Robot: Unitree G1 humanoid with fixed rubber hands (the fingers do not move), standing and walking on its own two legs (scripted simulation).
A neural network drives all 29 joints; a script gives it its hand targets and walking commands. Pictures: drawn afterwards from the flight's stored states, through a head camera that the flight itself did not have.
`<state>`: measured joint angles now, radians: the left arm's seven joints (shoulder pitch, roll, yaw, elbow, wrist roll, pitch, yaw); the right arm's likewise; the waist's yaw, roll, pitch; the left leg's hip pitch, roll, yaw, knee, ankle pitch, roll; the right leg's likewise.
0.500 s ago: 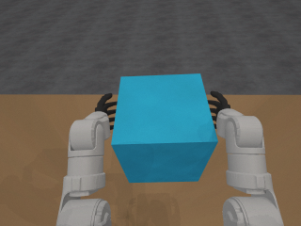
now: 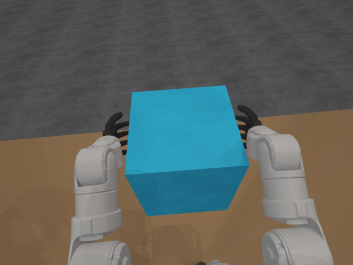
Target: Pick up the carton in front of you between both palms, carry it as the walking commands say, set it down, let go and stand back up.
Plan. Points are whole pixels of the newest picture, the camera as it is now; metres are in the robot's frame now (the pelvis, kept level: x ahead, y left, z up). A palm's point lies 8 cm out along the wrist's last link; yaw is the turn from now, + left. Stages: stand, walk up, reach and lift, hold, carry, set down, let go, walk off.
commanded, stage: carry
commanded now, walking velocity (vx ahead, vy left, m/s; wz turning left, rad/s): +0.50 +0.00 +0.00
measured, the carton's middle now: (183, 155) +0.37 -0.02 +0.05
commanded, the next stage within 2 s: none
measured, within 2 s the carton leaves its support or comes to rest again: neither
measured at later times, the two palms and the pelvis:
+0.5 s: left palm (115, 84) +0.64 +0.15 +0.08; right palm (208, 75) +0.66 -0.15 +0.07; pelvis +0.29 -0.02 -0.04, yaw +0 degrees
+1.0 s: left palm (129, 53) +0.95 +0.13 +0.02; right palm (198, 49) +0.93 -0.17 +0.02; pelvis +0.58 +0.00 -0.09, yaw -1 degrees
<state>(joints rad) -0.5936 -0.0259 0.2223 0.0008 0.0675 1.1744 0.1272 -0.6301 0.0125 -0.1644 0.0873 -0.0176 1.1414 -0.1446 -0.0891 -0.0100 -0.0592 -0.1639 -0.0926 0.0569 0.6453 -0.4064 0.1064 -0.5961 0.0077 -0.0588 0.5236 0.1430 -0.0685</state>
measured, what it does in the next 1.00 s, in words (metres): goes down: right foot 0.05 m lower, then left foot 0.05 m lower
